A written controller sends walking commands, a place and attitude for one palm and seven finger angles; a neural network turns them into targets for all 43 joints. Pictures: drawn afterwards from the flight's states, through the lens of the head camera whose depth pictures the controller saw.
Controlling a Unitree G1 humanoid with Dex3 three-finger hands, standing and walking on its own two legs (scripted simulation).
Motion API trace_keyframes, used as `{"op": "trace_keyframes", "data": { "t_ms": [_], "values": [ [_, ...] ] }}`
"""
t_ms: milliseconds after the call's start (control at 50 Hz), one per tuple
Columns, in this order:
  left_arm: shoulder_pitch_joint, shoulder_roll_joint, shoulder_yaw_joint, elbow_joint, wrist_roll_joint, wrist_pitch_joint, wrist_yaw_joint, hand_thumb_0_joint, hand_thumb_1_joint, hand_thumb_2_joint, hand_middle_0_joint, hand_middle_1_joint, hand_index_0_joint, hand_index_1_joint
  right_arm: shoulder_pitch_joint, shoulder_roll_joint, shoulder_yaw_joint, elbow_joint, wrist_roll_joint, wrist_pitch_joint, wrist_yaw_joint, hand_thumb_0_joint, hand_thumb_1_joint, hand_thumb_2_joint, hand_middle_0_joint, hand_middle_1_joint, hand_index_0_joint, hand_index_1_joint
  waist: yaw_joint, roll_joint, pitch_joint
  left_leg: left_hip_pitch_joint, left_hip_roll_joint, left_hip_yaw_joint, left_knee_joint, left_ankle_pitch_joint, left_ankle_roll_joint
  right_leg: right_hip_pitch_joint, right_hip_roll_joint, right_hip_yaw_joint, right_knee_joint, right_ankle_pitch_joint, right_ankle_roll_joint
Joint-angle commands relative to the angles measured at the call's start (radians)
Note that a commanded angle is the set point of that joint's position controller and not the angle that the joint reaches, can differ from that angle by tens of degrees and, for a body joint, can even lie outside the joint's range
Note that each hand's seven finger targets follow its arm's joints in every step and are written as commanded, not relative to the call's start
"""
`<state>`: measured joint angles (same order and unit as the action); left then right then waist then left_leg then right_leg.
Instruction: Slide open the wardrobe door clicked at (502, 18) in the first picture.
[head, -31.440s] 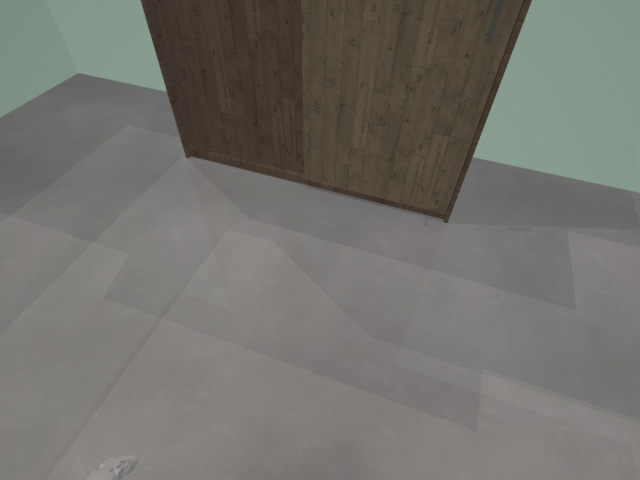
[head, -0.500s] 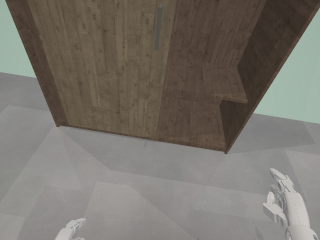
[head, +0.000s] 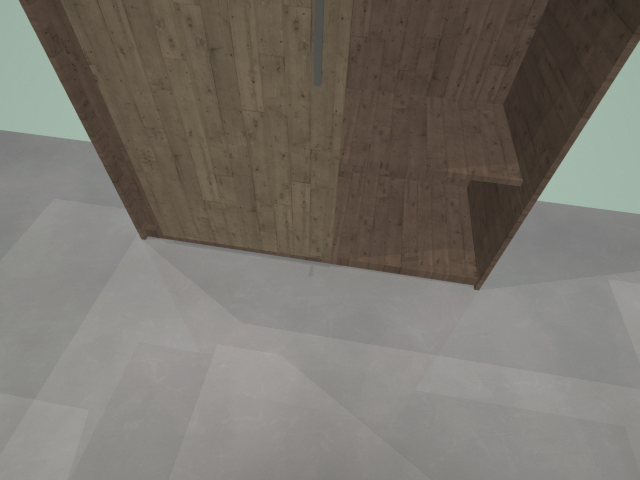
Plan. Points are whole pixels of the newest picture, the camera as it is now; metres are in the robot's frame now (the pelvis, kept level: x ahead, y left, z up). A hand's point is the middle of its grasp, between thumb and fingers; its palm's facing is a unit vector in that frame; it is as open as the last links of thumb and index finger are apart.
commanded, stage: let the arm hang, fingers relaxed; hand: right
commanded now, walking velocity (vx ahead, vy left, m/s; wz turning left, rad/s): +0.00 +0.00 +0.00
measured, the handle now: (320, 38) +0.94 +0.07 +0.11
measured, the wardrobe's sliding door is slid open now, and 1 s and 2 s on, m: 0.56 0.56 0.56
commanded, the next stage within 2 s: look to check the result in 0.46 s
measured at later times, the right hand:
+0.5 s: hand out of the picture +0.02 -0.19 -0.18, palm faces -0.04 +0.98 -0.19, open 7.3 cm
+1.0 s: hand out of the picture +0.02 -0.19 -0.18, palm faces -0.04 +0.98 -0.19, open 7.3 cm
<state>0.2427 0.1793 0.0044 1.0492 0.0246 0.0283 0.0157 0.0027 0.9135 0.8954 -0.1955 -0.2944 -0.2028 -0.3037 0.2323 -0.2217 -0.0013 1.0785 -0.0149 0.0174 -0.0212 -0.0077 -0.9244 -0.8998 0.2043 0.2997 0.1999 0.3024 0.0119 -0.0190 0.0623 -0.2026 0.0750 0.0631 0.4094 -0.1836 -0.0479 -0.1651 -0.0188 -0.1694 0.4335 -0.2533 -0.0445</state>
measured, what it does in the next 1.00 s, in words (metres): stands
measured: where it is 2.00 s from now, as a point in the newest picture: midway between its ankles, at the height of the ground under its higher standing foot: outside the picture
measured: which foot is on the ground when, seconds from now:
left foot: down 0.00-1.00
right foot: down 0.00-1.00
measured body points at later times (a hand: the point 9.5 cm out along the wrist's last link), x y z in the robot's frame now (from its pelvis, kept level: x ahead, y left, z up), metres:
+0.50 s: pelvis +0.01 -0.02 +0.00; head +0.02 -0.02 +0.45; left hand +0.00 +0.20 -0.16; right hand +0.02 -0.24 -0.16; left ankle +0.02 +0.15 -0.74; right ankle -0.01 -0.08 -0.74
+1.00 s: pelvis +0.01 -0.02 +0.00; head +0.04 -0.01 +0.45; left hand +0.00 +0.20 -0.16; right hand +0.02 -0.24 -0.16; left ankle +0.02 +0.15 -0.74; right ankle -0.01 -0.08 -0.74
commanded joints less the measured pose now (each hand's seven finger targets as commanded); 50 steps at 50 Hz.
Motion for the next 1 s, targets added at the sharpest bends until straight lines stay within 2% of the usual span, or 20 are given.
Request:
{"op": "trace_keyframes", "data": {
  "t_ms": [0, 60, 120, 220, 240, 320, 360, 400, 440, 480, 540, 720, 860, 880, 980],
  "values": [
    [0.036, 0.116, 0.022, -0.017, -0.003, -0.020, 0.001, 0.000, 0.900, 0.900, -0.200, -0.300, -0.200, -0.300, 0.009, -0.080, -0.007, -0.023, -0.001, -0.021, -0.007, 0.000, -0.900, -0.900, 0.200, 0.300, 0.200, 0.300, 0.001, 0.050, -0.039, 0.005, 0.049, -0.061, -0.057, 0.058, 0.032, 0.010, -0.119, 0.135, -0.134, 0.110, 0.007],
    [0.043, 0.109, 0.020, 0.004, -0.003, -0.020, 0.001, 0.000, 0.900, 0.900, -0.200, -0.300, -0.200, -0.300, 0.010, -0.074, -0.005, -0.008, -0.003, -0.019, -0.010, 0.000, -0.900, -0.900, 0.200, 0.300, 0.200, 0.300, 0.002, 0.064, -0.019, -0.002, 0.050, -0.061, -0.052, 0.061, 0.029, 0.010, -0.120, 0.130, -0.141, 0.122, 0.007],
    [0.040, 0.107, 0.017, 0.018, -0.003, -0.022, 0.002, 0.000, 0.900, 0.900, -0.200, -0.300, -0.200, -0.300, 0.014, -0.070, -0.005, 0.006, -0.003, -0.017, -0.010, 0.000, -0.900, -0.900, 0.200, 0.300, 0.200, 0.300, 0.000, 0.039, -0.001, -0.008, 0.048, -0.062, -0.050, 0.048, 0.027, 0.006, -0.118, 0.130, -0.153, 0.108, 0.006],
    [0.046, 0.096, 0.016, 0.037, -0.003, -0.029, 0.005, 0.000, 0.900, 0.900, -0.200, -0.300, -0.200, -0.300, 0.028, -0.060, -0.007, 0.023, -0.004, -0.019, -0.012, 0.000, -0.900, -0.900, 0.200, 0.300, 0.200, 0.300, -0.001, 0.003, -0.023, 0.007, 0.051, -0.064, -0.037, 0.087, 0.028, 0.025, -0.115, 0.125, -0.147, 0.167, 0.004],
    [0.048, 0.098, 0.017, 0.038, -0.006, -0.028, 0.005, 0.000, 0.900, 0.900, -0.200, -0.300, -0.200, -0.300, 0.032, -0.061, -0.008, 0.023, -0.004, -0.020, -0.014, 0.000, -0.900, -0.900, 0.200, 0.300, 0.200, 0.300, -0.003, 0.016, -0.026, 0.012, 0.049, -0.065, -0.038, 0.092, 0.027, 0.027, -0.116, 0.123, -0.138, 0.178, 0.004],
    [0.052, 0.086, 0.016, 0.048, -0.005, -0.029, 0.009, 0.000, 0.900, 0.900, -0.200, -0.300, -0.200, -0.300, 0.037, -0.047, -0.007, 0.035, -0.003, -0.018, -0.014, 0.000, -0.900, -0.900, 0.200, 0.300, 0.200, 0.300, -0.002, -0.006, -0.003, 0.004, 0.050, -0.066, -0.046, 0.081, 0.028, 0.023, -0.114, 0.119, -0.147, 0.160, 0.003],
    [0.056, 0.082, 0.017, 0.050, -0.006, -0.027, 0.009, 0.000, 0.900, 0.900, -0.200, -0.300, -0.200, -0.300, 0.037, -0.047, -0.007, 0.038, -0.004, -0.018, -0.015, 0.000, -0.900, -0.900, 0.200, 0.300, 0.200, 0.300, 0.000, 0.014, 0.001, 0.004, 0.049, -0.064, -0.046, 0.082, 0.027, 0.020, -0.114, 0.118, -0.145, 0.148, 0.003],
    [0.063, 0.080, 0.017, 0.055, -0.005, -0.029, 0.010, 0.000, 0.900, 0.900, -0.200, -0.300, -0.200, -0.300, 0.039, -0.040, -0.006, 0.040, -0.004, -0.019, -0.014, 0.000, -0.900, -0.900, 0.200, 0.300, 0.200, 0.300, 0.001, 0.001, 0.004, 0.005, 0.048, -0.067, -0.046, 0.084, 0.028, 0.018, -0.113, 0.118, -0.150, 0.152, 0.003],
    [0.066, 0.083, 0.019, 0.053, -0.007, -0.028, 0.010, 0.000, 0.900, 0.900, -0.200, -0.300, -0.200, -0.300, 0.043, -0.040, -0.008, 0.041, -0.004, -0.018, -0.015, 0.000, -0.900, -0.900, 0.200, 0.300, 0.200, 0.300, 0.001, 0.022, 0.004, 0.004, 0.045, -0.065, -0.045, 0.078, 0.027, 0.019, -0.114, 0.120, -0.146, 0.145, 0.002],
    [0.069, 0.077, 0.019, 0.059, -0.005, -0.028, 0.011, 0.000, 0.900, 0.900, -0.200, -0.300, -0.200, -0.300, 0.040, -0.034, -0.008, 0.043, -0.005, -0.017, -0.015, 0.000, -0.900, -0.900, 0.200, 0.300, 0.200, 0.300, 0.002, 0.011, 0.007, 0.002, 0.045, -0.065, -0.045, 0.067, 0.027, 0.016, -0.114, 0.121, -0.157, 0.126, 0.001],
    [0.077, 0.079, 0.021, 0.059, -0.008, -0.029, 0.013, 0.000, 0.900, 0.900, -0.200, -0.300, -0.200, -0.300, 0.046, -0.033, -0.010, 0.045, -0.005, -0.017, -0.016, 0.000, -0.900, -0.900, 0.200, 0.300, 0.200, 0.300, 0.001, 0.026, 0.004, 0.006, 0.044, -0.060, -0.037, 0.083, 0.025, 0.022, -0.116, 0.121, -0.148, 0.161, -0.001],
    [0.084, 0.070, 0.020, 0.066, -0.006, -0.031, 0.017, 0.000, 0.900, 0.900, -0.200, -0.300, -0.200, -0.300, 0.048, -0.019, -0.010, 0.052, -0.004, -0.014, -0.017, 0.000, -0.900, -0.900, 0.200, 0.300, 0.200, 0.300, 0.004, 0.002, 0.008, 0.000, 0.042, -0.059, -0.028, 0.081, 0.025, 0.031, -0.118, 0.121, -0.152, 0.181, 0.000],
    [0.082, 0.069, 0.021, 0.066, -0.007, -0.029, 0.016, 0.000, 0.900, 0.900, -0.200, -0.300, -0.200, -0.300, 0.049, -0.019, -0.009, 0.053, -0.005, -0.015, -0.018, 0.000, -0.900, -0.900, 0.200, 0.300, 0.200, 0.300, 0.004, 0.037, 0.013, -0.004, 0.042, -0.064, -0.036, 0.072, 0.026, 0.026, -0.117, 0.117, -0.149, 0.142, -0.001],
    [0.084, 0.069, 0.021, 0.067, -0.006, -0.030, 0.016, 0.000, 0.900, 0.900, -0.200, -0.300, -0.200, -0.300, 0.047, -0.018, -0.010, 0.050, -0.006, -0.015, -0.017, 0.000, -0.900, -0.900, 0.200, 0.300, 0.200, 0.300, 0.004, 0.016, 0.010, 0.000, 0.043, -0.064, -0.035, 0.075, 0.026, 0.025, -0.115, 0.116, -0.151, 0.146, -0.001],
    [0.077, 0.068, 0.020, 0.066, -0.007, -0.032, 0.017, 0.000, 0.900, 0.900, -0.200, -0.300, -0.200, -0.300, 0.049, -0.019, -0.010, 0.051, -0.005, -0.017, -0.018, 0.000, -0.900, -0.900, 0.200, 0.300, 0.200, 0.300, 0.004, 0.021, -0.005, 0.006, 0.044, -0.068, -0.032, 0.111, 0.028, 0.043, -0.114, 0.114, -0.138, 0.199, -0.001]
  ]
}}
